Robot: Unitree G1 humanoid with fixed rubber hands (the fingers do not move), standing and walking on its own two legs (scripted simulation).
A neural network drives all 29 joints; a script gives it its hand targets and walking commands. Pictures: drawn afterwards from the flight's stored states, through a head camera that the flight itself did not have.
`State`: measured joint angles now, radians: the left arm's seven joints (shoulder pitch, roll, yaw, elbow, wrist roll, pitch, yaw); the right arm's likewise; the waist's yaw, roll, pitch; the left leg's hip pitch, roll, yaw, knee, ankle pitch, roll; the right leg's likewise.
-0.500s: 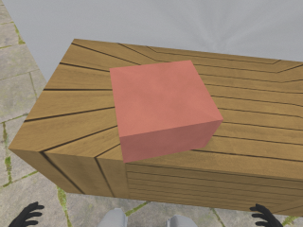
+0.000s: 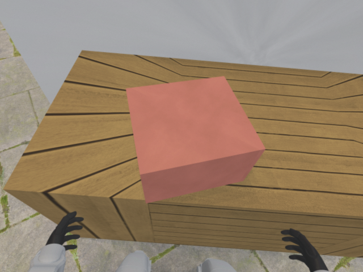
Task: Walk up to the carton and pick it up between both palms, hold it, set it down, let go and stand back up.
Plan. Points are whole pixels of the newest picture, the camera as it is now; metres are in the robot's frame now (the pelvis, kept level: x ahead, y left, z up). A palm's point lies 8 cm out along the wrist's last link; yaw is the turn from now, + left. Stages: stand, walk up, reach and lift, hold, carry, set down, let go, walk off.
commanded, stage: reach and lift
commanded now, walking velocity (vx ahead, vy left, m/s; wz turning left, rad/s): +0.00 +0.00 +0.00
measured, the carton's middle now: (187, 136) +0.45 -0.02 -0.03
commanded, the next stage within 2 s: none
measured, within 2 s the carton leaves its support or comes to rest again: neither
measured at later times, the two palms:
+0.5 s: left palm (56, 244) +0.17 +0.25 -0.03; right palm (323, 257) +0.15 -0.30 -0.04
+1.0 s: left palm (72, 233) +0.19 +0.22 -0.01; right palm (329, 241) +0.18 -0.31 -0.02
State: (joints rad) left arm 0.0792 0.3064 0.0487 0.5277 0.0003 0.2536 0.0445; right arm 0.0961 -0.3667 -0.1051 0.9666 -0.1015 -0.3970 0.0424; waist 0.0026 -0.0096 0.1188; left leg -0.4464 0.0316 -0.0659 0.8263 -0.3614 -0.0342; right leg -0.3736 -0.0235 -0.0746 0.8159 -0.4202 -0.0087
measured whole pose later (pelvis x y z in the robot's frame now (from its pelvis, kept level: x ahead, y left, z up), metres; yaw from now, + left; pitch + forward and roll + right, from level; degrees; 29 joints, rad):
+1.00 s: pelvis +0.02 -0.01 +0.03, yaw +0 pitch -1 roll +0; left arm 0.22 0.14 0.05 0.50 -0.01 -0.22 0.17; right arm 0.10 -0.41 -0.05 0.97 0.27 -0.51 0.24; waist 0.00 -0.01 0.02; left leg -0.27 0.03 -0.06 0.50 -0.22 -0.03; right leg -0.22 -0.02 -0.07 0.54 -0.30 -0.01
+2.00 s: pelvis +0.04 -0.02 +0.03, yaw +0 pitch +1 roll +1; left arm 0.11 0.09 0.03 0.37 -0.04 -0.13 0.21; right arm -0.15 -0.51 0.05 0.92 0.50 -0.43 0.31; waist 0.00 -0.01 -0.01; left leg -0.27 0.03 -0.06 0.50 -0.25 -0.04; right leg -0.22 -0.02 -0.07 0.53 -0.33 -0.01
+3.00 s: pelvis +0.03 -0.01 +0.04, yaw -1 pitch +6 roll -1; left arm -0.39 0.17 0.06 0.37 -0.05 0.26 0.19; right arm -0.67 -0.58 0.06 0.94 0.50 -0.08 0.30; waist 0.07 -0.01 -0.01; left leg -0.38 0.05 -0.06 0.48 -0.21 -0.04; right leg -0.30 0.00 -0.07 0.44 -0.25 -0.01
